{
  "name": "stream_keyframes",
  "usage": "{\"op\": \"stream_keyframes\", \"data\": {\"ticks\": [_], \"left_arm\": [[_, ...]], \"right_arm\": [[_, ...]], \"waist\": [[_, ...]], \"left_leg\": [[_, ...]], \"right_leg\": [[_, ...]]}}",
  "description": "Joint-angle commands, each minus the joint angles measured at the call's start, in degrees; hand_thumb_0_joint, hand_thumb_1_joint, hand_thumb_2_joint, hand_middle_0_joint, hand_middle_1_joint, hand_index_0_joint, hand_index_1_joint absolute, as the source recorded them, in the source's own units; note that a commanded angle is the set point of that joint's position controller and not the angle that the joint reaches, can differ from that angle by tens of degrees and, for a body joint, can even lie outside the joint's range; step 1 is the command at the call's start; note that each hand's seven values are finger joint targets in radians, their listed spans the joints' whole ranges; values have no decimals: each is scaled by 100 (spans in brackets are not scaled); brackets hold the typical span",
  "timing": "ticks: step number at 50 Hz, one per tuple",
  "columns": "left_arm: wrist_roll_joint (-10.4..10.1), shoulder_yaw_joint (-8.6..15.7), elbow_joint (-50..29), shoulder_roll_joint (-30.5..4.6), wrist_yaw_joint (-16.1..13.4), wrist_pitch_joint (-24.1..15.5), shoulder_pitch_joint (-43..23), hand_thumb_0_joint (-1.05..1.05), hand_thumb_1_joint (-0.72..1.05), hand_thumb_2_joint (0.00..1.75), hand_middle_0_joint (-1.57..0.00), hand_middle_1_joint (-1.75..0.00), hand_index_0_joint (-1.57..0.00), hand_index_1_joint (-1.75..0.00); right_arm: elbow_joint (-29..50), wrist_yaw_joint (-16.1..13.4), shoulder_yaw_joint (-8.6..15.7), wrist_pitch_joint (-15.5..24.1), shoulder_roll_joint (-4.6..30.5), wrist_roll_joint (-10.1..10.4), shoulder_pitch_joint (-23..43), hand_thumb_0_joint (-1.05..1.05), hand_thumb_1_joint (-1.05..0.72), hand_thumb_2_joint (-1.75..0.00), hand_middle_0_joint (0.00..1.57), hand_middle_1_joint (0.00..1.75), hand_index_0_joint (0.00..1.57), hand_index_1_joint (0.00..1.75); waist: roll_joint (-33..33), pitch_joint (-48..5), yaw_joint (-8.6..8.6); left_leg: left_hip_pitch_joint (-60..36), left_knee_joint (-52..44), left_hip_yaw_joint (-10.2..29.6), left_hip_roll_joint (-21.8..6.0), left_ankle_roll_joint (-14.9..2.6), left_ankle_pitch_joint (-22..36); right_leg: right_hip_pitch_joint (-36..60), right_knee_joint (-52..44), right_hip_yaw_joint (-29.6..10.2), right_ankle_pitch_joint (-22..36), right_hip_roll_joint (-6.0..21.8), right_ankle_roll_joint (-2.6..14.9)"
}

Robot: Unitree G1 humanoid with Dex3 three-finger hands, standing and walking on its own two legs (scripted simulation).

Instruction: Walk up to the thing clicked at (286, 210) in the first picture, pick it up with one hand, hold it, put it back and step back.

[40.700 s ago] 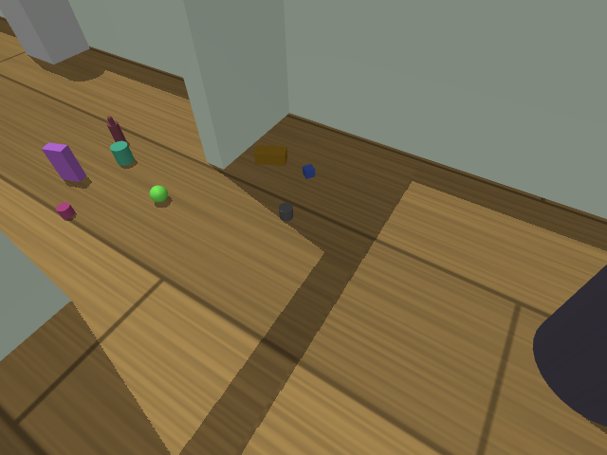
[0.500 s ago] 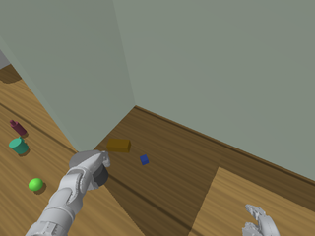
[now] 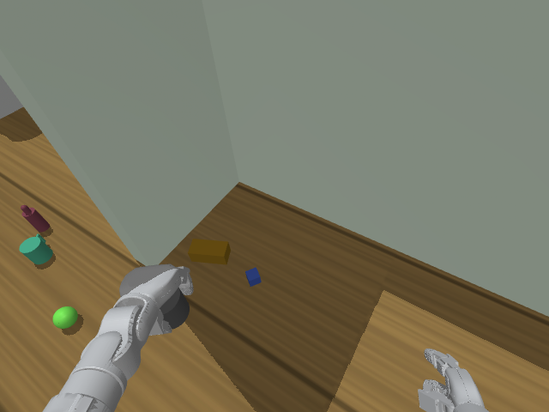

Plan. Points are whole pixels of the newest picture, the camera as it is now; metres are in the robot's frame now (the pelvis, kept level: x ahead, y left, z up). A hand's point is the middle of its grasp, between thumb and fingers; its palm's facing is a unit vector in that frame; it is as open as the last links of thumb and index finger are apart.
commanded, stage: hold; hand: left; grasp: from above
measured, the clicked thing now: (166, 305) +0.30 +0.23 -0.07
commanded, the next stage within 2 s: crouch in 0.16 s
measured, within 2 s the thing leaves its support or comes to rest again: neither
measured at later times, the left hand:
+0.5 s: hand (161, 310) +0.29 +0.23 -0.05, palm faces -0.45 -0.06 -0.89, open 8.7 cm
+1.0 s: hand (184, 327) +0.34 +0.26 -0.27, palm faces -0.42 +0.03 -0.91, open 8.6 cm
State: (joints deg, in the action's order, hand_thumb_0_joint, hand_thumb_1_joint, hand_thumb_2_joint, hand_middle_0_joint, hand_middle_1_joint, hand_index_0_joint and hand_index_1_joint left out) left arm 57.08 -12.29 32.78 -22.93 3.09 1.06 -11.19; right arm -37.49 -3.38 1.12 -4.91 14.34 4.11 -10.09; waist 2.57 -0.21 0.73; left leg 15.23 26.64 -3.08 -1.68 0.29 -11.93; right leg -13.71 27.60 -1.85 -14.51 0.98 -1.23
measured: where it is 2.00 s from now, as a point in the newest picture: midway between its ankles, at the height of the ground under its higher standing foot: outside the picture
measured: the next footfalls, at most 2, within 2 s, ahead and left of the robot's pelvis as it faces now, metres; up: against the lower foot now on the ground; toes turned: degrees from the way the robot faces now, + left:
none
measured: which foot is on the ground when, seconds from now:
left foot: down 0.00-1.00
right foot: down 0.00-1.00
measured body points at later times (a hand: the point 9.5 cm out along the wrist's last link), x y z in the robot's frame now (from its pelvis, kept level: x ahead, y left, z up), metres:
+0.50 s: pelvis +0.00 +0.00 +0.00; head +0.01 -0.01 +0.45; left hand +0.31 +0.23 +0.00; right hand +0.15 -0.25 -0.11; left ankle +0.02 +0.12 -0.74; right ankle +0.00 -0.13 -0.74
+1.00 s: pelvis -0.04 +0.01 -0.15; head +0.09 +0.03 +0.28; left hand +0.36 +0.25 -0.22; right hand +0.02 -0.28 -0.27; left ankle +0.02 +0.12 -0.74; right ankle +0.00 -0.13 -0.74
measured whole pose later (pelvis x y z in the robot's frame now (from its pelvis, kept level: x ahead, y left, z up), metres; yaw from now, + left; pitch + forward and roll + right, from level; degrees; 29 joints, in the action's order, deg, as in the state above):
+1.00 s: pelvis -0.04 +0.01 -0.15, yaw +0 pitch +27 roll -3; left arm 67.7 -4.3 68.1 -25.4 -20.9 -4.4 -35.1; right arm -41.9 -1.1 4.4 -1.2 15.4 -1.6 -14.5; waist 1.8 -10.9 -6.5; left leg 78.2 81.0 0.8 -2.8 -0.7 -29.7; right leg -73.9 79.3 0.2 -32.1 -0.1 -2.2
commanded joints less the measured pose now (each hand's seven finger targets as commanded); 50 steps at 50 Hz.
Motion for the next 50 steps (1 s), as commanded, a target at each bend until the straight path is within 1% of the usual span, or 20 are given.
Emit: {"op": "stream_keyframes", "data": {"ticks": [1, 3, 6, 10, 12, 13, 14, 15, 18, 20, 23, 27, 30, 33, 38, 42, 44, 46, 49, 50], "left_arm": [[-4, 679, -1074, -1199, -373, -29, -2077, 0, 57, 69, -82, -87, -89, -80], [-7, 625, -984, -1116, -397, -13, -1962, 0, 56, 67, -81, -86, -88, -78], [-21, 651, -956, -1127, -382, 1, -1793, 0, 55, 70, -81, -86, -88, -79], [-13, 569, -1104, -1143, -321, -17, -1992, 0, 52, 68, -79, -87, -86, -79], [-72, 692, -1040, -1180, -341, -19, -1852, 0, 52, 67, -79, -85, -86, -78], [-45, 607, -1054, -1138, -342, -10, -1939, 0, 56, 59, -81, -88, -90, -78], [-27, 526, -1099, -1077, -336, -10, -1986, 0, 48, 59, -73, -81, -82, -73], [-18, 629, -1089, -1149, -349, -14, -1948, 0, 47, 61, -76, -83, -83, -75], [4, 510, -862, -980, -381, -17, -1717, 0, 48, 66, -77, -83, -84, -77], [55, 628, -685, -1080, -457, -52, -1687, 0, 49, 63, -78, -80, -85, -74], [145, 566, -326, -976, -624, -187, -1738, 0, 49, 65, -79, -80, -85, -74], [330, 625, 380, -961, -1066, -409, -2003, 0, 53, 63, -82, -79, -88, -73], [565, 694, 662, -1080, -1496, -496, -2624, 0, 55, 62, -83, -80, -89, -74], [779, 603, 1090, -924, -1895, -565, -3185, 0, 56, 68, -84, -83, -90, -76], [1049, 720, 2081, -963, -2394, -595, -3440, 0, 60, 63, -87, -82, -94, -75], [1045, 933, 2395, -1262, -2625, -554, -3951, 0, 60, 66, -88, -82, -94, -75], [989, 875, 2709, -1107, -2649, -547, -3959, 0, 61, 67, -88, -82, -94, -76], [974, 1056, 2515, -1423, -2675, -562, -4263, 0, 58, 68, -86, -83, -93, -77], [997, 1177, 2775, -1505, -2708, -500, -4253, 0, 52, 65, -82, -80, -88, -74], [973, 1162, 2821, -1474, -2682, -507, -4363, 0, 50, 66, -81, -81, -87, -75]], "right_arm": [[739, -31, 273, 222, 722, -9, 489, 0, -90, -90, 20, 30, 20, 30], [726, -23, 292, 222, 730, -11, 458, 0, -90, -90, 20, 30, 20, 30], [752, -20, 294, 222, 710, -2, 507, 0, -90, -90, 20, 30, 20, 30], [732, -24, 307, 214, 724, -4, 442, 0, -90, -90, 20, 30, 20, 30], [748, -23, 313, 201, 734, -2, 446, 0, -90, -90, 20, 30, 20, 30], [753, -25, 309, 202, 721, -1, 478, 0, -92, -91, 20, 30, 20, 30], [761, -19, 306, 201, 734, -4, 459, 0, -88, -89, 20, 30, 20, 30], [753, -20, 322, 196, 738, -7, 430, 0, -89, -89, 20, 30, 20, 30], [773, -5, 303, 176, 721, 1, 439, 0, -89, -89, 20, 30, 20, 30], [731, -2, 313, 158, 737, -4, 387, 0, -89, -89, 20, 30, 20, 30], [687, 13, 304, 128, 725, -44, 315, 0, -89, -90, 20, 30, 20, 30], [550, 57, 341, 90, 754, -135, 160, 0, -89, -90, 20, 30, 20, 30], [390, 118, 415, 95, 802, -239, -26, 0, -89, -90, 20, 30, 20, 30], [234, 197, 502, 161, 838, -333, -298, 0, -89, -89, 20, 30, 20, 30], [203, 266, 608, 277, 942, -424, -564, 0, -90, -90, 20, 30, 20, 30], [99, 217, 648, 400, 999, -488, -713, 0, -89, -90, 20, 30, 20, 30], [35, 212, 669, 471, 1030, -537, -769, 0, -89, -89, 20, 30, 20, 30], [26, 192, 676, 524, 1065, -574, -822, 0, -90, -89, 20, 30, 20, 30], [-34, 168, 685, 572, 1087, -615, -831, 0, -89, -89, 20, 30, 20, 30], [-41, 185, 669, 601, 1089, -643, -846, 0, -90, -90, 20, 30, 20, 30]], "waist": [[-74, -1340, -7], [-76, -1408, -37], [-109, -1361, 56], [-80, -1459, -11], [-103, -1383, 35], [-35, -1430, 14], [-109, -1420, -16], [-111, -1429, 21], [-267, -1241, -14], [-360, -1219, 3], [-480, -1005, -137], [-468, -944, -255], [-188, -1463, -337], [-175, -1977, -506], [-22, -2571, -541], [294, -3140, -560], [288, -3275, -667], [494, -3735, -641], [483, -3898, -643], [437, -3888, -761]], "left_leg": [[-953, -290, 39, 197, -96, 923], [-972, -278, 27, 187, -95, 966], [-906, -262, 28, 210, -99, 1050], [-997, -251, 34, 189, -95, 1192], [-949, -283, 38, 187, -94, 1155], [-993, -280, 29, 191, -91, 1173], [-1007, -275, 42, 184, -90, 1229], [-991, -261, 27, 188, -100, 1233], [-901, -258, 25, 202, -111, 1161], [-832, -213, 21, 219, -122, 1166], [-616, -107, 23, 238, -136, 970], [-126, 255, 51, 254, -114, 593], [191, 861, 58, 243, -67, 534], [962, 1795, 85, 223, -52, 500], [2353, 3067, 158, 191, -76, 96], [3061, 3757, 268, 144, -71, -201], [3537, 4160, 393, 104, -74, -365], [3695, 4467, 502, 58, -60, -461], [4210, 4794, 566, 51, -54, -872], [4432, 4926, 622, 45, -57, -976]], "right_leg": [[-5, -444, 125, 862, -267, 156], [30, -423, 124, 921, -269, 157], [66, -448, 149, 978, -255, 148], [90, -424, 143, 1127, -267, 154], [150, -433, 162, 1079, -272, 164], [109, -428, 157, 1106, -268, 172], [127, -421, 161, 1155, -270, 166], [142, -442, 160, 1167, -257, 159], [55, -447, 166, 1118, -246, 148], [21, -426, 166, 1137, -235, 138], [-247, -389, 153, 983, -217, 122], [-721, -61, 143, 652, -192, 146], [-1266, 471, 128, 620, -185, 161], [-2067, 1320, 120, 654, -195, 160], [-3396, 2511, 214, 191, -241, 225], [-4320, 3345, 340, -153, -294, 298], [-4893, 3817, 407, -295, -292, 311], [-5324, 4238, 438, -425, -284, 328], [-5794, 4670, 497, -733, -271, 341], [-5980, 4835, 511, -808, -268, 336]]}}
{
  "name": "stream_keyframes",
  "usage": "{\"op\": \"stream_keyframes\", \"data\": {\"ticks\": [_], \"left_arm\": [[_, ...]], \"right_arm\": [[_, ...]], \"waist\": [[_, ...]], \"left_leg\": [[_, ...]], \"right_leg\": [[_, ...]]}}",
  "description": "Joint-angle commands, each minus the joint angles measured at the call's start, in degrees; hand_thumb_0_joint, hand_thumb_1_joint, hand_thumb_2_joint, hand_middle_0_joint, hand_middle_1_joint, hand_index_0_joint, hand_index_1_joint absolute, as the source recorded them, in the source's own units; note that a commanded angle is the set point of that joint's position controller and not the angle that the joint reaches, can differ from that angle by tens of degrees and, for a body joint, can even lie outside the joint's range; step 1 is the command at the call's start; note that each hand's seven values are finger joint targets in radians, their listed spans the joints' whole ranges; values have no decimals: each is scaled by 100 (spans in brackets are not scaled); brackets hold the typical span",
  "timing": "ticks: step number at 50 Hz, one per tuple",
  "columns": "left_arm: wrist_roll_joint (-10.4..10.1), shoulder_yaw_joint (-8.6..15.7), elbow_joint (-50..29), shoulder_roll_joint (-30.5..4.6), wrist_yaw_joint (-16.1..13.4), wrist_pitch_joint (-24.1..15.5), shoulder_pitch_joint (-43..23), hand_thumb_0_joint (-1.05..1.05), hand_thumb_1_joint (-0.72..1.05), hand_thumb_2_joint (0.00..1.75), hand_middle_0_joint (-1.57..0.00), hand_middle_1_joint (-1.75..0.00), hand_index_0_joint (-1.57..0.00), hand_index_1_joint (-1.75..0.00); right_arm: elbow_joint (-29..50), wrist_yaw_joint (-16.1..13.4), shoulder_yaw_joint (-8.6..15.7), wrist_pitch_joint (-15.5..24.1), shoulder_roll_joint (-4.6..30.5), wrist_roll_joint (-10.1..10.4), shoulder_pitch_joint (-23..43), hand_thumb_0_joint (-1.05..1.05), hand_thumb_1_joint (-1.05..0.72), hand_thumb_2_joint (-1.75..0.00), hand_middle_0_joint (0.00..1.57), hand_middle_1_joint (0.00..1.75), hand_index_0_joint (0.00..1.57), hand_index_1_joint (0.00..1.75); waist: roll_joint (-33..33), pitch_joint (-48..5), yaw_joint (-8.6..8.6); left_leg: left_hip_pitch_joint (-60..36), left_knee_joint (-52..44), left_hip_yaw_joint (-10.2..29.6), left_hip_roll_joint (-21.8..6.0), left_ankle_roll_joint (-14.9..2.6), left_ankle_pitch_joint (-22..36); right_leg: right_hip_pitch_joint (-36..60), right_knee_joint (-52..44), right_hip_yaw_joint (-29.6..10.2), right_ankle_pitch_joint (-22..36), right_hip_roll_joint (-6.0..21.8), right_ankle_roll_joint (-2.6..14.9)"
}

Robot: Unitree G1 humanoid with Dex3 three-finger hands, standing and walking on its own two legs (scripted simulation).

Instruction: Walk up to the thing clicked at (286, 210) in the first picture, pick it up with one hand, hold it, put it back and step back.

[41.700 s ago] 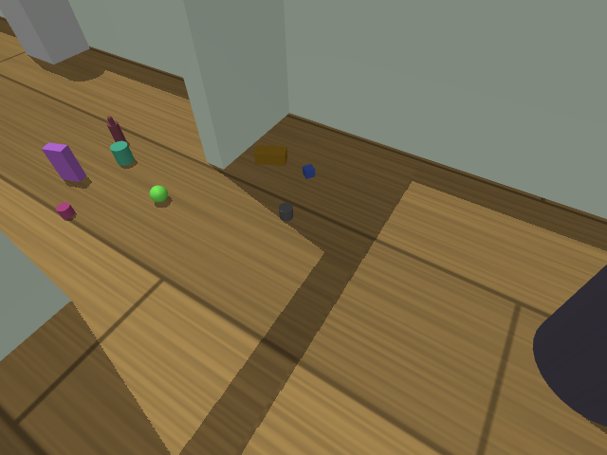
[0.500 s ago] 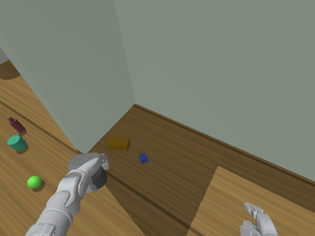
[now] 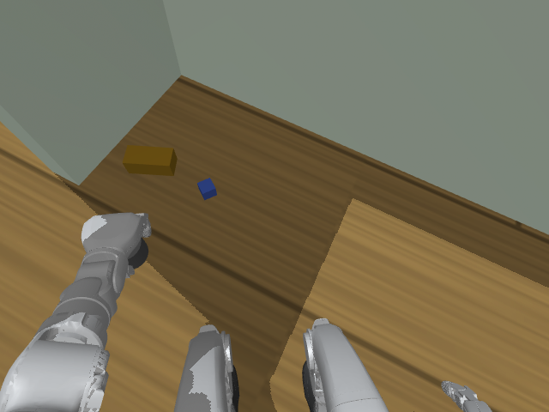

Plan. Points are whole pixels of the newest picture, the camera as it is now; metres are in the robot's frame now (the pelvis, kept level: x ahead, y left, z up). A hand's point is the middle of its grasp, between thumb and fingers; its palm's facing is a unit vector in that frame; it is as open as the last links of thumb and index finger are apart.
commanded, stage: crouch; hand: left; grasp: from above
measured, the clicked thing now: (126, 248) +0.40 +0.25 -0.14
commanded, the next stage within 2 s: lower in 1.24 s
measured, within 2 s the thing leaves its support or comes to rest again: neither
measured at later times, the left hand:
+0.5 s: hand (148, 269) +0.41 +0.26 -0.33, palm faces -0.44 -0.02 -0.90, open 8.6 cm
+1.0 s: hand (157, 272) +0.43 +0.27 -0.42, palm faces -0.47 -0.03 -0.88, open 8.6 cm
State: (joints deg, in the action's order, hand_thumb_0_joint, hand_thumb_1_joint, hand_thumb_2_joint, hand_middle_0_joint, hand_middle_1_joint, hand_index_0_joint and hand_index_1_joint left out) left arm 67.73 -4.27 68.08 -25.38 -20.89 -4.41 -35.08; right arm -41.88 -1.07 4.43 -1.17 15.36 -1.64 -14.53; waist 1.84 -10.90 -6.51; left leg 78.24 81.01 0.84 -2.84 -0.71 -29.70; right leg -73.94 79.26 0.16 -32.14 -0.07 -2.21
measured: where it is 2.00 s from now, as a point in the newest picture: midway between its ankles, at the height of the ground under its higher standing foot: outside the picture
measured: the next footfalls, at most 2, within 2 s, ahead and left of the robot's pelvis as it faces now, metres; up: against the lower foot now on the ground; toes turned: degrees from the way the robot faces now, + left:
none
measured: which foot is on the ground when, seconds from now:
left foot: down 0.00-1.00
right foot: down 0.00-1.00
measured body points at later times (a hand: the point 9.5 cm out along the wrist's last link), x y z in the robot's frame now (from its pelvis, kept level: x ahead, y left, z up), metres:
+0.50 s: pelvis -0.03 +0.00 -0.17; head +0.20 +0.04 +0.22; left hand +0.43 +0.26 -0.28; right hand +0.04 -0.28 -0.29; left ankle +0.06 +0.11 -0.59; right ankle +0.04 -0.14 -0.59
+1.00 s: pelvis -0.03 -0.01 -0.25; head +0.21 +0.03 +0.13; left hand +0.45 +0.27 -0.37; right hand -0.01 -0.29 -0.36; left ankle +0.06 +0.11 -0.59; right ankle +0.04 -0.15 -0.59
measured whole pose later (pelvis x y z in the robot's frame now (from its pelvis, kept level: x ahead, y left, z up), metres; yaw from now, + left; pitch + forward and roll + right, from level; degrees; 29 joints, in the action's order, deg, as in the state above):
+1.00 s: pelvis -0.03 -0.01 -0.25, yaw -6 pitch +35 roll -8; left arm 73.3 8.3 80.6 -43.1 -21.2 -13.4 -52.1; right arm -44.1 7.3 -1.2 2.9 14.7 -8.1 -9.0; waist -0.7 -4.0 -11.8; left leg 128.9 129.7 7.4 -3.3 0.1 -37.0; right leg -122.3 127.1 3.6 -40.8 -2.4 -2.3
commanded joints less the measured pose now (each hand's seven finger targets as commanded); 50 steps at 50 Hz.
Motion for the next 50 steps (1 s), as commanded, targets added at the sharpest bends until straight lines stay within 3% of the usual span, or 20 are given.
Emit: {"op": "stream_keyframes", "data": {"ticks": [1, 6, 13, 15, 16, 17, 18, 21, 26, 27, 28, 30, 33, 35, 36, 38, 40, 44, 46, 50], "left_arm": [[-77, 401, -774, -1329, -271, 25, -2063, 0, 48, 67, -79, -81, -85, -75], [11, 632, -596, -1699, -245, -115, -2278, 0, 46, 62, -79, -75, -84, -69], [168, 885, -458, -2151, -347, -431, -2740, 0, 51, 67, -84, -76, -89, -71], [216, 1007, -726, -2412, -420, -511, -3158, 0, 52, 66, -85, -75, -90, -70], [218, 882, -389, -2175, -425, -496, -2984, 0, 54, 67, -86, -76, -91, -71], [223, 864, -450, -2186, -434, -522, -3135, 0, 54, 66, -86, -77, -91, -72], [225, 844, -232, -2146, -441, -496, -2995, 0, 53, 68, -86, -76, -91, -71], [281, 1021, -414, -2479, -439, -500, -3207, 0, 55, 70, -88, -77, -93, -72], [315, 1028, -37, -2475, -393, -489, -3126, 0, 58, 71, -88, -81, -94, -75], [319, 1107, -398, -2663, -391, -533, -3372, 0, 58, 72, -89, -81, -94, -75], [364, 1189, -237, -2797, -392, -537, -3308, 0, 57, 71, -89, -79, -94, -74], [348, 1067, -8, -2531, -343, -536, -3159, 0, 57, 70, -87, -81, -93, -75], [363, 1145, 127, -2703, -303, -562, -3176, 0, 55, 65, -85, -78, -92, -72], [371, 1324, -182, -3068, -295, -656, -3414, 0, 55, 67, -85, -80, -91, -74], [363, 1273, 122, -2875, -263, -647, -3118, 0, 55, 69, -85, -81, -91, -75], [380, 1337, -137, -3141, -245, -736, -3508, 0, 55, 69, -85, -81, -91, -75], [376, 1284, 320, -2999, -226, -751, -3159, 0, 53, 67, -83, -81, -89, -75], [429, 1542, 94, -3500, -267, -865, -3501, 0, 56, 68, -85, -82, -91, -76], [428, 1380, 388, -3235, -272, -895, -3401, 0, 55, 68, -84, -82, -90, -75], [468, 1533, 309, -3616, -355, -954, -3720, 0, 54, 66, -83, -79, -89, -73]], "right_arm": [[380, -48, 340, 251, 975, -75, -408, 0, -89, -89, 20, 30, 20, 30], [327, 7, 291, 355, 1065, -159, -420, 0, -89, -89, 20, 30, 20, 30], [136, 212, 154, 533, 1092, -302, -570, 0, -90, -90, 20, 30, 20, 30], [54, 247, 147, 550, 1100, -342, -597, 0, -90, -90, 20, 30, 20, 30], [100, 285, 136, 576, 1073, -349, -592, 0, -90, -90, 20, 30, 20, 30], [56, 314, 127, 584, 1083, -367, -607, 0, -90, -90, 20, 30, 20, 30], [47, 336, 107, 595, 1111, -373, -616, 0, -90, -90, 20, 30, 20, 30], [-17, 400, 123, 598, 1160, -421, -685, 0, -91, -90, 20, 30, 20, 30], [-29, 527, 51, 578, 1146, -479, -659, 0, -91, -90, 20, 30, 20, 30], [-61, 543, 68, 554, 1167, -491, -656, 0, -91, -90, 20, 30, 20, 30], [-58, 555, 81, 545, 1201, -491, -649, 0, -91, -90, 20, 30, 20, 30], [-37, 607, 62, 536, 1225, -507, -610, 0, -90, -90, 20, 30, 20, 30], [-3, 646, 44, 518, 1254, -510, -627, 0, -91, -90, 20, 30, 20, 30], [-60, 703, 58, 505, 1262, -528, -674, 0, -91, -90, 20, 30, 20, 30], [-47, 725, 22, 505, 1241, -544, -686, 0, -91, -90, 20, 30, 20, 30], [-64, 742, 36, 485, 1271, -551, -652, 0, -91, -90, 20, 30, 20, 30], [-66, 761, -15, 476, 1234, -561, -591, 0, -91, -90, 20, 30, 20, 30], [-119, 779, -22, 446, 1297, -597, -638, 0, -91, -90, 20, 30, 20, 30], [-96, 783, -72, 437, 1284, -629, -542, 0, -91, -90, 20, 30, 20, 30], [-138, 761, -118, 439, 1352, -649, -526, 0, -90, -90, 20, 30, 20, 30]], "waist": [[545, -2952, -9], [604, -3105, -126], [884, -3599, -291], [1109, -3730, -251], [1078, -3660, -338], [1113, -3640, -397], [1089, -3622, -365], [1374, -4045, -289], [1375, -3633, -395], [1466, -3757, -364], [1512, -3703, -336], [1528, -3473, -400], [1421, -3414, -419], [1525, -3518, -363], [1355, -3450, -412], [1402, -3505, -419], [1270, -3345, -384], [1301, -3502, -367], [1290, -3314, -453], [1526, -3262, -444]], "left_leg": [[-1711, -391, 221, 176, 43, 626], [-1087, 169, 453, 174, 41, 37], [-413, 1216, 404, 207, -5, 225], [-376, 1401, 406, 182, 11, 120], [-342, 1478, 394, 184, 12, 45], [-220, 1591, 366, 172, 5, 24], [-117, 1715, 337, 177, -5, 86], [-358, 1995, 377, 145, 21, 529], [225, 2439, 301, 137, 0, 644], [271, 2496, 297, 128, -5, 642], [318, 2524, 302, 131, 9, 561], [354, 2557, 411, 98, 44, 555], [621, 2796, 352, 113, 3, 516], [774, 2967, 266, 120, -14, 502], [789, 3033, 297, 112, -21, 591], [1013, 3195, 234, 103, -42, 439], [1324, 3310, 195, 117, -59, 267], [1452, 3517, 181, 104, -68, 258], [1642, 3592, 190, 102, -68, 69], [1663, 3664, 258, 83, -32, -104]], "right_leg": [[-100, -211, 311, 820, -160, 445], [-1082, 507, 404, 296, -131, 460], [-1880, 1301, 441, 403, -93, 434], [-2136, 1502, 483, 295, -118, 451], [-2211, 1515, 493, 248, -104, 443], [-2294, 1576, 508, 258, -118, 442], [-2314, 1639, 501, 323, -115, 433], [-2487, 1999, 551, 577, -120, 444], [-2684, 2346, 587, 760, -143, 419], [-2730, 2416, 614, 758, -189, 431], [-2796, 2503, 622, 700, -177, 439], [-3092, 2689, 687, 622, -169, 447], [-3100, 2782, 674, 679, -192, 419], [-2972, 2881, 648, 738, -216, 424], [-3004, 2915, 684, 775, -226, 404], [-3070, 2990, 660, 713, -268, 409], [-3072, 3031, 657, 584, -288, 402], [-3082, 3213, 683, 584, -314, 396], [-3254, 3270, 711, 426, -337, 398], [-3500, 3502, 788, 275, -326, 424]]}}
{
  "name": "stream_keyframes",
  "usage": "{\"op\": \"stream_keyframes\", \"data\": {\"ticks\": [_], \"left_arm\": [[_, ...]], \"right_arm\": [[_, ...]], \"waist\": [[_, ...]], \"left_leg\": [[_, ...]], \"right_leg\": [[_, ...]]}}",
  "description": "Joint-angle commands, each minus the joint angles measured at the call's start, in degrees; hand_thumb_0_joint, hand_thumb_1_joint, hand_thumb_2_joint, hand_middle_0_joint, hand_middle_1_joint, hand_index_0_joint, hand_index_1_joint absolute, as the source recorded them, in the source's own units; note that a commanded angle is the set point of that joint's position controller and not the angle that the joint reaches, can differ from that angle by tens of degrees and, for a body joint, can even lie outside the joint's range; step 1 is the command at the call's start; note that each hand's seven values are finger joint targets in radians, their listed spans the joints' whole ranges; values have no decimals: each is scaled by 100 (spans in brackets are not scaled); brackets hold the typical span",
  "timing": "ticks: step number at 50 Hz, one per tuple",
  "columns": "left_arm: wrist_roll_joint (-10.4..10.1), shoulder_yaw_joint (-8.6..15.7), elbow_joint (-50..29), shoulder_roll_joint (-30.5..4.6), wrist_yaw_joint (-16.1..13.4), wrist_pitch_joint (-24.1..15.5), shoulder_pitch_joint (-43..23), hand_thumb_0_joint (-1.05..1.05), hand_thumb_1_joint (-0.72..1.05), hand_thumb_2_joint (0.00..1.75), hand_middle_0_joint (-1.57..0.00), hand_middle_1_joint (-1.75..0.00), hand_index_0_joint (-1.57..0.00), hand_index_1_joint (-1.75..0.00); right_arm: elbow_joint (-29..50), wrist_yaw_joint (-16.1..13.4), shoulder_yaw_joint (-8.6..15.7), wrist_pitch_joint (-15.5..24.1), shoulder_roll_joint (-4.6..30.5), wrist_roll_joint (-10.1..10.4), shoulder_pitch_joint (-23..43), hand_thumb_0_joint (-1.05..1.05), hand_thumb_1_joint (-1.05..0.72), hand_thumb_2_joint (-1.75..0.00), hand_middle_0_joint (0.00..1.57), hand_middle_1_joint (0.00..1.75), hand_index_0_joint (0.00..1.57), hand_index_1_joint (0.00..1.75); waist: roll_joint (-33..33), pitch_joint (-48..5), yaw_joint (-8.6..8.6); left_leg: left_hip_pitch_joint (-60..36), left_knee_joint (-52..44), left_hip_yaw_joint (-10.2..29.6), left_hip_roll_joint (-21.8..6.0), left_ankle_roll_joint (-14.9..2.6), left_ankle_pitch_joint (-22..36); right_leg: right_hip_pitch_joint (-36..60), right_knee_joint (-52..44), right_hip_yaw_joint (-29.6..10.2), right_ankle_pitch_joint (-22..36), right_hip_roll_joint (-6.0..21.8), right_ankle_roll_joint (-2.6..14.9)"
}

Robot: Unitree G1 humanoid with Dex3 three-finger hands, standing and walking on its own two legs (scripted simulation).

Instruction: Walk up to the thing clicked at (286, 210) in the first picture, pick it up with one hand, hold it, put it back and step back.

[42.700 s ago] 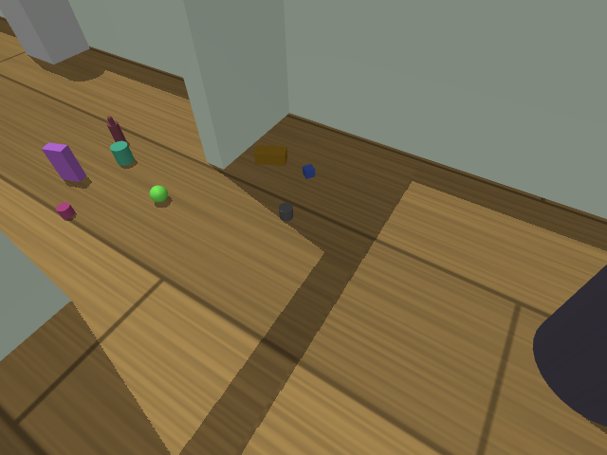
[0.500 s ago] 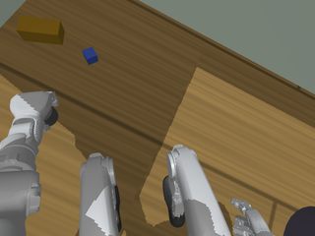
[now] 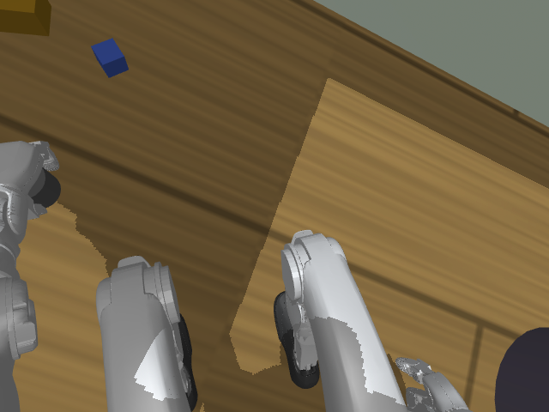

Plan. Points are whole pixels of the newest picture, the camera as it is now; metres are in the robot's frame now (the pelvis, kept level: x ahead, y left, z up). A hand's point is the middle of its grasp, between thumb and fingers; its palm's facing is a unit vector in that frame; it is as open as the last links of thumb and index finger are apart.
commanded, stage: crouch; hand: left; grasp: from above
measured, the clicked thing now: (29, 185) +0.45 +0.33 -0.20
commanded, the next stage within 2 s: lower in 0.24 s
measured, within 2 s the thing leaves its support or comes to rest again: rests again in 1.98 s
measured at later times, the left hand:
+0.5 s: hand (35, 193) +0.45 +0.33 -0.21, palm faces -0.47 -0.09 -0.88, open 8.6 cm
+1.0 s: hand (52, 196) +0.45 +0.33 -0.27, palm faces -0.45 -0.11 -0.89, open 8.5 cm
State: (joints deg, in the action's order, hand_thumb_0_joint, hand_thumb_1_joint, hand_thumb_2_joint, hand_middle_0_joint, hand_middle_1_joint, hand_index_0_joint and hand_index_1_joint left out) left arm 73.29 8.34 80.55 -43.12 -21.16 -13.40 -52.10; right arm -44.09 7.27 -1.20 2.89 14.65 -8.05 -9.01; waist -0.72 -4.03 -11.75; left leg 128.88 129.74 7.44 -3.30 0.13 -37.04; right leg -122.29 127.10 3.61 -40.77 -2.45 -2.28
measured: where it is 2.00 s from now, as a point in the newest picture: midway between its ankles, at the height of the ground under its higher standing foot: (241, 366)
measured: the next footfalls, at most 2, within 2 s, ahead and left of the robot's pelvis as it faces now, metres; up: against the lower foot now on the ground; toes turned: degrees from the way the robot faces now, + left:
none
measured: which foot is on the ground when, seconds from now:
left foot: down 0.00-1.00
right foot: down 0.00-1.00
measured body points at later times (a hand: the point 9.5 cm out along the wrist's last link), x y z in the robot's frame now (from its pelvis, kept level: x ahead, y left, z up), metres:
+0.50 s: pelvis +0.00 +0.00 -0.04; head +0.25 +0.08 +0.33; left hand +0.47 +0.33 -0.16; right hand +0.06 -0.27 -0.14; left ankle +0.08 +0.13 -0.34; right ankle +0.09 -0.13 -0.34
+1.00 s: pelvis +0.01 +0.00 -0.06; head +0.27 +0.09 +0.29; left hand +0.47 +0.33 -0.22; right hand +0.06 -0.27 -0.15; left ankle +0.08 +0.13 -0.34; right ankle +0.09 -0.13 -0.34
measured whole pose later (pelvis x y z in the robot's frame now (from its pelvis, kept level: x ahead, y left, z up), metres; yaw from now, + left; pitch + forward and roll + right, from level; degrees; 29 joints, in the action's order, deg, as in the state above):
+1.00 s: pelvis +0.01 +0.00 -0.06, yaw -4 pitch +31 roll -10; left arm 74.7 12.0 87.7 -52.6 -26.7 -15.4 -53.7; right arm -42.7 8.7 -8.5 4.4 15.8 -12.3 -4.7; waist -5.1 3.5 -15.3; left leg 136.4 143.3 12.8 -3.0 1.1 -39.0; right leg -128.5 138.0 7.1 -41.6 -4.3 -2.8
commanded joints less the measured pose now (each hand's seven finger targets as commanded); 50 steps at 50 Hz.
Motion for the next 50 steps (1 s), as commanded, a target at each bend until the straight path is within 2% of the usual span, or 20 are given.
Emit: {"op": "stream_keyframes", "data": {"ticks": [1, 2, 4, 5, 6, 7, 8, 13, 14, 20, 23, 28, 33, 35, 37, 39, 41, 45, 47, 50], "left_arm": [[-53, 242, -765, -1780, -335, -50, -1876, 0, 53, 67, -83, -79, -89, -73], [-71, 251, -937, -1848, -349, -81, -2053, 0, 52, 66, -82, -79, -88, -73], [-66, 151, -642, -1700, -339, -61, -1849, 0, 53, 64, -83, -79, -89, -72], [-88, 310, -931, -1984, -359, -104, -2100, 0, 50, 66, -82, -77, -87, -72], [-57, 314, -649, -1998, -370, -72, -1900, 0, 50, 67, -82, -77, -87, -72], [-73, 247, -546, -1879, -378, -41, -1834, 0, 51, 64, -81, -79, -87, -72], [-84, 229, -645, -1891, -385, -48, -1972, 0, 49, 66, -82, -77, -87, -71], [-61, 227, -561, -2018, -337, -20, -1862, 0, 52, 66, -85, -75, -90, -71], [-89, 264, -729, -2082, -334, -40, -2019, 0, 52, 66, -85, -75, -90, -70], [-124, 178, -473, -2019, -303, -52, -1860, 0, 50, 61, -85, -72, -90, -67], [-116, 135, -327, -1992, -296, -95, -1833, 0, 51, 64, -86, -73, -91, -68], [-59, 329, -401, -2327, -416, -241, -1911, 0, 57, 62, -89, -74, -94, -69], [-13, 421, -408, -2420, -600, -321, -1917, 0, 60, 64, -91, -74, -95, -69], [16, 521, -447, -2515, -663, -303, -1817, 0, 62, 65, -93, -75, -97, -70], [54, 484, -435, -2482, -695, -289, -1871, 0, 64, 65, -95, -74, -99, -69], [40, 500, -496, -2551, -716, -273, -1837, 0, 61, 69, -94, -71, -97, -67], [9, 434, -197, -2380, -743, -229, -1690, 0, 62, 66, -93, -71, -97, -66], [19, 527, -302, -2633, -792, -221, -1759, 0, 64, 65, -94, -70, -99, -66], [-11, 477, 31, -2541, -829, -184, -1616, 0, 65, 65, -94, -71, -99, -66], [27, 505, -92, -2701, -854, -204, -1720, 0, 68, 66, -96, -71, -101, -67]], "right_arm": [[93, -68, 404, 28, 1426, -28, -1079, 0, -90, -90, 20, 30, 20, 30], [57, -69, 388, 25, 1424, -36, -1095, 0, -91, -90, 20, 30, 20, 30], [60, -60, 325, 38, 1409, -53, -1087, 0, -91, -90, 20, 30, 20, 30], [9, -66, 334, 28, 1442, -53, -1099, 0, -91, -90, 20, 30, 20, 30], [37, -76, 325, 25, 1449, -48, -1043, 0, -91, -90, 20, 30, 20, 30], [61, -73, 299, 30, 1430, -59, -1042, 0, -91, -90, 20, 30, 20, 30], [55, -74, 291, 32, 1453, -72, -1027, 0, -91, -90, 20, 30, 20, 30], [46, -82, 204, 10, 1462, -97, -988, 0, -91, -90, 20, 30, 20, 30], [39, -82, 223, -5, 1476, -87, -967, 0, -91, -90, 20, 30, 20, 30], [60, -76, 122, -25, 1483, -99, -900, 0, -91, -90, 20, 30, 20, 30], [52, -50, 79, -19, 1498, -114, -914, 0, -91, -90, 20, 30, 20, 30], [84, -30, 16, -16, 1575, -161, -842, 0, -91, -90, 20, 30, 20, 30], [114, -19, -35, 5, 1633, -257, -779, 0, -91, -90, 20, 30, 20, 30], [111, -11, -47, 12, 1652, -305, -777, 0, -91, -90, 20, 30, 20, 30], [83, 12, -39, 27, 1659, -317, -787, 0, -90, -90, 20, 30, 20, 30], [67, 19, -66, 47, 1649, -333, -793, 0, -90, -90, 20, 30, 20, 30], [80, 42, -96, 66, 1657, -344, -757, 0, -90, -89, 20, 30, 20, 30], [76, 73, -171, 99, 1704, -399, -773, 0, -90, -89, 20, 30, 20, 30], [133, 94, -231, 135, 1743, -408, -726, 0, -90, -89, 20, 30, 20, 30], [112, 129, -272, 183, 1766, -452, -756, 0, -90, -89, 20, 30, 20, 30]], "waist": [[1744, -3902, 60], [1684, -3910, 12], [1681, -3802, -17], [1714, -3978, 27], [1725, -3935, 80], [1724, -3810, 38], [1738, -3782, -12], [1833, -3737, 15], [1802, -3870, -11], [1656, -3583, -53], [1598, -3453, -136], [1805, -3431, -139], [1897, -3437, -217], [2077, -3476, -165], [2159, -3414, -237], [2145, -3473, -227], [2058, -3305, -258], [2101, -3374, -264], [1929, -3189, -301], [2031, -3137, -368]], "left_leg": [[-3360, -1153, -411, 135, -122, 664], [-3293, -1081, -403, 126, -133, 665], [-3188, -978, -421, 138, -135, 753], [-3181, -939, -427, 128, -138, 795], [-3214, -927, -414, 126, -129, 770], [-3133, -900, -434, 132, -131, 731], [-3101, -872, -411, 111, -128, 665], [-2994, -721, -430, 122, -131, 777], [-2968, -672, -425, 111, -140, 787], [-2646, -547, -401, 124, -154, 710], [-2671, -435, -342, 110, -144, 788], [-2703, -306, -305, 97, -119, 867], [-2686, -172, -274, 78, -105, 846], [-2793, -173, -276, 73, -89, 939], [-2812, -163, -243, 61, -72, 918], [-2745, -64, -244, 53, -85, 1022], [-2636, -44, -229, 52, -85, 963], [-2675, 15, -183, 38, -86, 1109], [-2463, 107, -194, 40, -103, 1018], [-2484, 168, -172, 21, -98, 1089]], "right_leg": [[1344, -1269, 451, 1177, -93, 421], [1320, -1233, 467, 1194, -107, 418], [1311, -1162, 472, 1275, -106, 404], [1354, -1137, 475, 1321, -134, 408], [1284, -1080, 488, 1271, -125, 421], [1272, -1091, 487, 1249, -124, 416], [1191, -1054, 513, 1207, -125, 411], [1240, -924, 535, 1321, -151, 404], [1270, -918, 540, 1348, -173, 397], [1198, -822, 585, 1295, -193, 384], [1126, -720, 642, 1357, -203, 383], [1059, -575, 698, 1430, -220, 381], [1024, -479, 757, 1417, -234, 370], [1050, -409, 771, 1491, -224, 363], [918, -358, 811, 1468, -243, 382], [1031, -363, 797, 1613, -260, 365], [958, -315, 834, 1540, -264, 370], [1066, -270, 870, 1696, -291, 360], [1086, -312, 875, 1621, -298, 352], [1136, -255, 898, 1708, -314, 344]]}}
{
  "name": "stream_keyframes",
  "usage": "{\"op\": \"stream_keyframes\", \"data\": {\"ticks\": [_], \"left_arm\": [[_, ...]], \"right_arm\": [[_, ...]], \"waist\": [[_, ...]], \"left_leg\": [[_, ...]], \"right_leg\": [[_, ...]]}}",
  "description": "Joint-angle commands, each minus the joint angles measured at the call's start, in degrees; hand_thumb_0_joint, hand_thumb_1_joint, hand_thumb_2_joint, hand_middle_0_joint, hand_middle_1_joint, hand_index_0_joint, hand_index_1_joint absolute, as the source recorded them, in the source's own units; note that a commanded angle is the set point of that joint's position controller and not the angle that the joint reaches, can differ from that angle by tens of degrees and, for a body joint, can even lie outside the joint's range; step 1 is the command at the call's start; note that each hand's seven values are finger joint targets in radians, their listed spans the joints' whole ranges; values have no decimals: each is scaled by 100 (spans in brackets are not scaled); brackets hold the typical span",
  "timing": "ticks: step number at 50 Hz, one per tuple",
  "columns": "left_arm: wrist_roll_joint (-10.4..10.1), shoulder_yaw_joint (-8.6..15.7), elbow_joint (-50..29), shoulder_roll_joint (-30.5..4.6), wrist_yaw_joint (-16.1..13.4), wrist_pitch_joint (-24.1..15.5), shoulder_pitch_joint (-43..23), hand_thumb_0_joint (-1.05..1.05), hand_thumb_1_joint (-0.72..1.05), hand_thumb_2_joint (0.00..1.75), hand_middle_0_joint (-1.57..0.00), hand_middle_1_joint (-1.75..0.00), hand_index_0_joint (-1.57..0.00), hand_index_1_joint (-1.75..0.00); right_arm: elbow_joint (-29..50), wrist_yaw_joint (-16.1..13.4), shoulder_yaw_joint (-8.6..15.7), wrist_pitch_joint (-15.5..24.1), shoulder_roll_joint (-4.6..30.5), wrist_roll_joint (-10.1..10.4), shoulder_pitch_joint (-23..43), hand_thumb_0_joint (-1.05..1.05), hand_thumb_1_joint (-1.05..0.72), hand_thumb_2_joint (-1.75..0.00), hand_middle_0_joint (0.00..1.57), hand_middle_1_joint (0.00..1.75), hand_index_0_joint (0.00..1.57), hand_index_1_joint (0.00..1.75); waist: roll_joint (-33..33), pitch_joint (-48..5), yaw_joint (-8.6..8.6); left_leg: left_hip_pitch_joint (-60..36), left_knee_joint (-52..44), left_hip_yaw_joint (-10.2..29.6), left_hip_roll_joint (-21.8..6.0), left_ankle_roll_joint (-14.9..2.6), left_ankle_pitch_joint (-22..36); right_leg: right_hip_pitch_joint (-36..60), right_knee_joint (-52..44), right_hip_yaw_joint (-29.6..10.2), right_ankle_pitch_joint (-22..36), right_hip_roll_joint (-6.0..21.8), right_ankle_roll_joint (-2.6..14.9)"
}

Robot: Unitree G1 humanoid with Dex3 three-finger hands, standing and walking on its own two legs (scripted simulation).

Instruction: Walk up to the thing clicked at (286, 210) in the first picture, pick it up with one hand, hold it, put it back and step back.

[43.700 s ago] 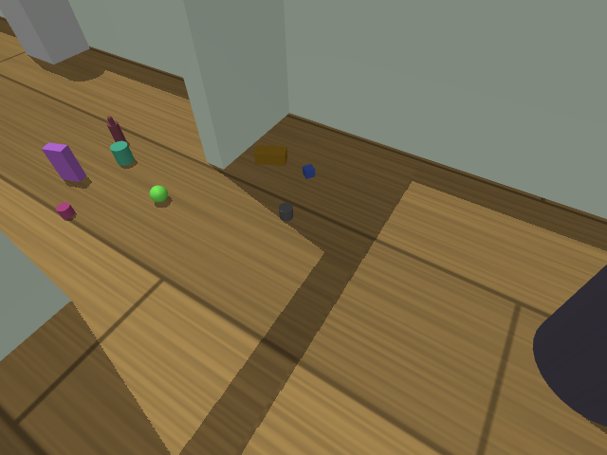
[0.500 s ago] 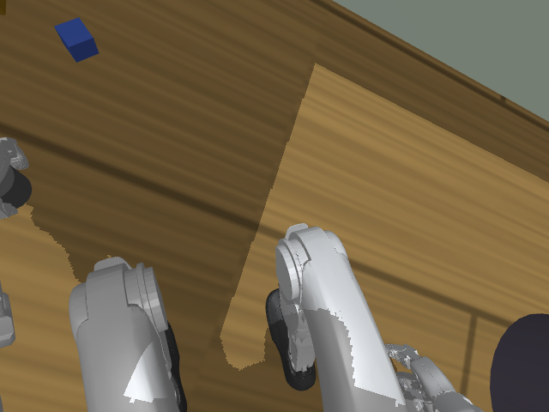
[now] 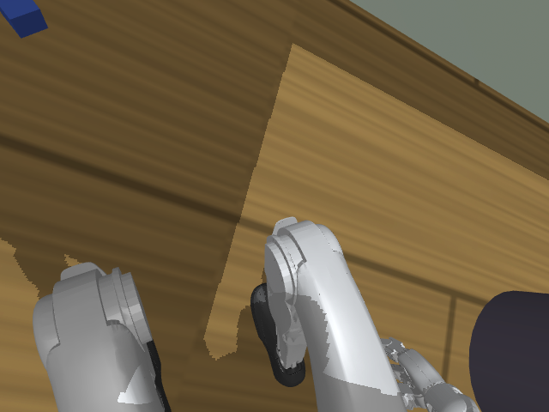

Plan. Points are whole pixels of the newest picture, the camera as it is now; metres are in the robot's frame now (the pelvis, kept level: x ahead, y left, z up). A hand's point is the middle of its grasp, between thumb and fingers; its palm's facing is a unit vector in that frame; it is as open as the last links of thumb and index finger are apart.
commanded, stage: rest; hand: left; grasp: from above
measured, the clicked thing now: out of the picture +0.44 +0.37 -0.23
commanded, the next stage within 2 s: open in 1.14 s
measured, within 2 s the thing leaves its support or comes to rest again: rests again in 0.98 s
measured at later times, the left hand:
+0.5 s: hand out of the picture +0.42 +0.36 -0.23, palm faces -0.43 -0.15 -0.89, open 8.5 cm
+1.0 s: hand out of the picture +0.43 +0.35 -0.24, palm faces -0.43 -0.16 -0.89, open 8.4 cm
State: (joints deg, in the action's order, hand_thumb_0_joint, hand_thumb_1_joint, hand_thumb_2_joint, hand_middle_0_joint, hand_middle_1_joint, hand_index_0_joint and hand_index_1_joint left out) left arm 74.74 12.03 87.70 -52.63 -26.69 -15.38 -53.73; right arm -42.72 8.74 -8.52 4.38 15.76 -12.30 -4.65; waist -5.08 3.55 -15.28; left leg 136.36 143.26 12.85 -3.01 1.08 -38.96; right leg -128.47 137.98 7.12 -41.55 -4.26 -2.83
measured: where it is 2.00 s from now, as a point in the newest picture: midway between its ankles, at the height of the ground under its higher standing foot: (219, 373)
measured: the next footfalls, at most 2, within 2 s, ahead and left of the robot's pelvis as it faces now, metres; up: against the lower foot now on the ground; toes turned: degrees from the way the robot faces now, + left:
none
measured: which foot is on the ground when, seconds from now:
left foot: down 0.00-1.00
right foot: down 0.00-1.00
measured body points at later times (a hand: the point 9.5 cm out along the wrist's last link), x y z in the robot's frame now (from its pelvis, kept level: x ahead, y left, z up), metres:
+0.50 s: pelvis +0.00 +0.00 -0.01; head +0.25 +0.12 +0.34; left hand +0.44 +0.36 -0.18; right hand +0.07 -0.26 -0.08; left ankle +0.07 +0.14 -0.27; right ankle +0.09 -0.12 -0.27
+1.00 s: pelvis +0.00 +0.00 -0.01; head +0.26 +0.13 +0.33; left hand +0.45 +0.36 -0.19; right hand +0.07 -0.26 -0.08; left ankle +0.07 +0.14 -0.27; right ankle +0.09 -0.12 -0.27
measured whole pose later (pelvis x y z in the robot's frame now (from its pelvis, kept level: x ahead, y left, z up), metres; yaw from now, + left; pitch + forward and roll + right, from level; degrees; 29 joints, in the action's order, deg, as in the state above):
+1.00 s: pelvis +0.00 +0.00 -0.01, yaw -3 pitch +26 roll -13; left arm 74.7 11.6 95.3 -59.6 -32.7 -15.4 -54.9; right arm -40.2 11.7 -15.6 9.9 17.7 -16.0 -2.4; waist -8.9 8.0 -18.4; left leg 135.6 146.9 16.7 -3.3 1.1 -39.9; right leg -126.9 138.7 9.8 -40.6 -5.8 -3.7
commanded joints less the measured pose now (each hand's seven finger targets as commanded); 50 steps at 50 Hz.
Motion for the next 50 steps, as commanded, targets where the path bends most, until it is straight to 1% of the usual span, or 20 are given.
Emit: {"op": "stream_keyframes", "data": {"ticks": [1, 6, 8, 9, 13, 19, 20, 21, 26, 30, 31, 33, 34, 38, 39, 42, 45, 48, 49, 50], "left_arm": [[-108, 191, -816, -1834, -315, -17, -1588, 0, 68, 68, -97, -71, -101, -67], [-102, 112, -580, -1807, -385, -48, -1460, 0, 68, 63, -96, -71, -101, -66], [-77, 318, -618, -2114, -454, -51, -1420, 0, 69, 66, -98, -69, -102, -65], [-77, 160, -468, -1856, -457, -44, -1367, 0, 70, 66, -99, -68, -103, -64], [-104, 89, -390, -1872, -536, -63, -1510, 0, 70, 64, -98, -68, -102, -64], [-60, 216, -276, -2189, -674, -71, -1482, 0, 71, 65, -100, -66, -104, -62], [-76, 27, -206, -1891, -669, -55, -1455, 0, 71, 65, -101, -66, -104, -62], [-88, 61, -270, -2007, -683, -61, -1615, 0, 73, 63, -100, -67, -105, -62], [-65, 146, -149, -2209, -717, 8, -1410, 0, 70, 66, -100, -67, -104, -63], [-166, -98, -122, -1918, -705, -15, -1509, 0, 69, 64, -101, -64, -104, -61], [-154, 50, -174, -2145, -727, -29, -1523, 0, 70, 62, -101, -63, -104, -60], [-84, 83, -139, -2245, -719, -12, -1475, 0, 71, 63, -102, -63, -105, -59], [-97, -43, -156, -2108, -707, -18, -1562, 0, 71, 62, -102, -61, -105, -58], [-117, 152, -24, -2327, -799, -23, -1400, 0, 68, 63, -101, -61, -103, -58], [-159, -91, -67, -2021, -777, -32, -1478, 0, 66, 62, -99, -61, -102, -58], [-144, -60, -81, -2195, -792, -16, -1539, 0, 65, 62, -98, -62, -101, -58], [-160, 163, -15, -2411, -876, -34, -1345, 0, 67, 60, -99, -59, -102, -56], [-89, 64, 76, -2393, -892, 1, -1507, 0, 68, 63, -100, -63, -102, -60], [-162, -131, -6, -2146, -873, -16, -1622, 0, 68, 63, -101, -59, -103, -57], [-196, -88, 40, -2149, -878, -19, -1532, 0, 67, 63, -100, -60, -102, -58]], "right_arm": [[-13, -13, 442, 50, 1690, -27, -1185, 0, -89, -89, 20, 30, 20, 30], [40, 23, 337, 110, 1706, -72, -1094, 0, -90, -89, 20, 30, 20, 30], [122, 26, 320, 124, 1765, -98, -1034, 0, -90, -90, 20, 30, 20, 30], [47, 34, 284, 117, 1753, -128, -1064, 0, -89, -90, 20, 30, 20, 30], [83, 46, 236, 186, 1816, -143, -996, 0, -89, -89, 20, 30, 20, 30], [114, 68, 166, 272, 1849, -203, -890, 0, -89, -90, 20, 30, 20, 30], [84, 84, 116, 286, 1822, -233, -928, 0, -89, -90, 20, 30, 20, 30], [135, 101, 133, 325, 1866, -249, -911, 0, -89, -90, 20, 30, 20, 30], [135, 125, 104, 394, 1935, -266, -878, 0, -90, -90, 20, 30, 20, 30], [151, 158, 9, 432, 1902, -256, -811, 0, -90, -90, 20, 30, 20, 30], [220, 164, 30, 441, 1968, -266, -781, 0, -90, -90, 20, 30, 20, 30], [188, 175, 35, 452, 2001, -275, -827, 0, -90, -90, 20, 30, 20, 30], [231, 202, 14, 481, 1981, -283, -819, 0, -90, -90, 20, 30, 20, 30], [171, 210, -36, 480, 1980, -314, -846, 0, -90, -90, 20, 30, 20, 30], [226, 221, -78, 497, 1921, -310, -762, 0, -90, -90, 20, 30, 20, 30], [220, 230, -84, 541, 1995, -309, -752, 0, -90, -90, 20, 30, 20, 30], [170, 224, -104, 527, 2057, -323, -785, 0, -90, -90, 20, 30, 20, 30], [212, 248, -146, 539, 2031, -357, -782, 0, -90, -90, 20, 30, 20, 30], [262, 256, -166, 568, 1994, -343, -684, 0, -90, -90, 20, 30, 20, 30], [221, 253, -170, 578, 2014, -345, -717, 0, -90, -90, 20, 30, 20, 30]], "waist": [[2488, -3855, -10], [2651, -3855, -39], [2516, -3896, 8], [2507, -3752, -57], [2577, -3577, -154], [2583, -3540, -159], [2587, -3486, -205], [2618, -3429, -293], [2665, -3447, -231], [2813, -3273, -282], [2731, -3338, -309], [2724, -3334, -309], [2818, -3304, -354], [2655, -3342, -317], [2650, -3319, -329], [2761, -3349, -379], [2774, -3390, -317], [2680, -3215, -426], [2722, -3160, -432], [2754, -3208, -423]], "left_leg": [[-3193, -1172, -702, 1, -189, 1252], [-3257, -1200, -638, -22, -161, 1195], [-3129, -1109, -645, -29, -194, 1258], [-3095, -1104, -648, -21, -178, 1202], [-3111, -1147, -572, -42, -145, 1038], [-3033, -1034, -545, -86, -170, 1064], [-3061, -1058, -546, -74, -160, 1080], [-3031, -1032, -525, -80, -156, 1026], [-3155, -1046, -497, -102, -140, 1120], [-3117, -1148, -462, -84, -108, 1007], [-3127, -1132, -422, -108, -112, 1071], [-3151, -1064, -436, -108, -115, 1125], [-3199, -1055, -452, -100, -107, 1186], [-3019, -996, -459, -126, -157, 1135], [-2986, -1035, -455, -116, -146, 1076], [-3223, -1031, -392, -133, -117, 1189], [-3227, -1064, -378, -143, -110, 1287], [-3029, -970, -402, -153, -153, 1154], [-2993, -1016, -399, -139, -136, 1048], [-3112, -1039, -378, -149, -123, 1109]], "right_leg": [[1724, -1324, 561, 1739, -134, 416], [1740, -1253, 635, 1703, -178, 417], [1897, -1262, 622, 1814, -190, 387], [1801, -1247, 659, 1719, -181, 401], [1609, -1209, 743, 1556, -206, 424], [1735, -1203, 723, 1673, -247, 380], [1760, -1210, 757, 1677, -244, 370], [1691, -1183, 779, 1638, -240, 385], [1766, -1157, 806, 1713, -255, 378], [1687, -1150, 849, 1580, -247, 396], [1719, -1122, 884, 1656, -260, 390], [1709, -1090, 872, 1681, -253, 391], [1725, -1083, 847, 1741, -253, 390], [1944, -1182, 809, 1789, -283, 355], [1900, -1203, 822, 1730, -290, 360], [1806, -1087, 886, 1789, -284, 377], [1971, -1121, 906, 1871, -298, 359], [1917, -1146, 871, 1833, -310, 342], [1840, -1155, 871, 1704, -300, 362], [1871, -1155, 907, 1750, -317, 359]]}}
